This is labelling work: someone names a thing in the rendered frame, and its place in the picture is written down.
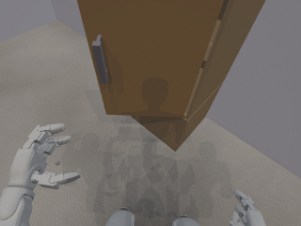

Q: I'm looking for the robot left shin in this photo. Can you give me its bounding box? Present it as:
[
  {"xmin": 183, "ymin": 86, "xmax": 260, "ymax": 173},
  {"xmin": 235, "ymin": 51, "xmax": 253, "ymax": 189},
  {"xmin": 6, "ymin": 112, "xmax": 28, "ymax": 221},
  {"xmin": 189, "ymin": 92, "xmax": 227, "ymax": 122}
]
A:
[{"xmin": 119, "ymin": 207, "xmax": 129, "ymax": 211}]

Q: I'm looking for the robot left thigh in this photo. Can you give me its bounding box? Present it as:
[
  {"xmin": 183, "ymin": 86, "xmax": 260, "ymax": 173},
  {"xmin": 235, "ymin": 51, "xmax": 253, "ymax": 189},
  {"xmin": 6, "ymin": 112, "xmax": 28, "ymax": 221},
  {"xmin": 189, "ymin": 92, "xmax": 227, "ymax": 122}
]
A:
[{"xmin": 105, "ymin": 210, "xmax": 135, "ymax": 226}]

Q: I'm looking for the handle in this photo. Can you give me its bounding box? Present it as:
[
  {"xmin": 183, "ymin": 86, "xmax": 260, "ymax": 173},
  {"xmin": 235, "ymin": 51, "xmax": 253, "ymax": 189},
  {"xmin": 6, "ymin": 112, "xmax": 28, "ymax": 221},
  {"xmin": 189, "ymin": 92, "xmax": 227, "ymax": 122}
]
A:
[{"xmin": 91, "ymin": 35, "xmax": 108, "ymax": 84}]

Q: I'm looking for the left robot forearm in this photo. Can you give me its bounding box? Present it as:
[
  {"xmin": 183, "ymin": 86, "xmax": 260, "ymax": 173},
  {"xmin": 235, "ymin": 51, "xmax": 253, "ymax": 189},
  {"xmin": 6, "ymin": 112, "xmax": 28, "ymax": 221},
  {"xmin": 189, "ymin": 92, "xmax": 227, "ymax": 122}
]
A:
[{"xmin": 0, "ymin": 186, "xmax": 35, "ymax": 226}]

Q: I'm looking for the left robot hand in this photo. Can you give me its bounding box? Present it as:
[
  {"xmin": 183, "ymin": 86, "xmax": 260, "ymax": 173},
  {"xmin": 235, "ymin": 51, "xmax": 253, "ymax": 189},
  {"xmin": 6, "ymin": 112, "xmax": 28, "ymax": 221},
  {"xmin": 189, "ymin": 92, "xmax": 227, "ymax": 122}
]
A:
[{"xmin": 8, "ymin": 123, "xmax": 81, "ymax": 190}]

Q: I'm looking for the right robot hand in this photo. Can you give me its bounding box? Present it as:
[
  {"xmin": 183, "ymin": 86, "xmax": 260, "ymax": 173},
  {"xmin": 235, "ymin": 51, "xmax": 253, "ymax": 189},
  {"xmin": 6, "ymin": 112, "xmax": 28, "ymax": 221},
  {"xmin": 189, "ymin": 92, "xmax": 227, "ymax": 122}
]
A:
[{"xmin": 230, "ymin": 188, "xmax": 266, "ymax": 226}]

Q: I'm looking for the cupboard door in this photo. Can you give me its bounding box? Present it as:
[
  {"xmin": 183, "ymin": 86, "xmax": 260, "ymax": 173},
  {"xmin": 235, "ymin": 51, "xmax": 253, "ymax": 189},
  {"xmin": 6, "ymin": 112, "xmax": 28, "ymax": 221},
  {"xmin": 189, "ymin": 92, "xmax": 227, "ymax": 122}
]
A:
[{"xmin": 77, "ymin": 0, "xmax": 224, "ymax": 118}]

